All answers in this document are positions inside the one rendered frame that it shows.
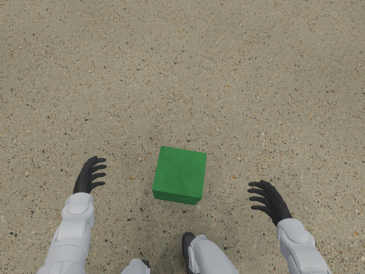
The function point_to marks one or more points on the right robot hand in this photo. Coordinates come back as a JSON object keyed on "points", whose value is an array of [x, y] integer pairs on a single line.
{"points": [[275, 207]]}

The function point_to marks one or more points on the carton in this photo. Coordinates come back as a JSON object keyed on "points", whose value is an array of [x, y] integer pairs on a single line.
{"points": [[179, 175]]}

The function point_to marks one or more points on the left robot hand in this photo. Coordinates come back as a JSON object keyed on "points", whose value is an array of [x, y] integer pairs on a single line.
{"points": [[85, 178]]}

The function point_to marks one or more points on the left robot foot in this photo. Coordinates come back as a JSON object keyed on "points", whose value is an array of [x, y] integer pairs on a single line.
{"points": [[146, 263]]}

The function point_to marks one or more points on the right robot forearm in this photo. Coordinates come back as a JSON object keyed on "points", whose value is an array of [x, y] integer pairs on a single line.
{"points": [[297, 246]]}

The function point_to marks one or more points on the left robot forearm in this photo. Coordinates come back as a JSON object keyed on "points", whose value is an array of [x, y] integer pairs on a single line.
{"points": [[70, 244]]}

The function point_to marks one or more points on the right robot thigh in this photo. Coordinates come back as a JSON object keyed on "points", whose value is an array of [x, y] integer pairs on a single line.
{"points": [[207, 258]]}

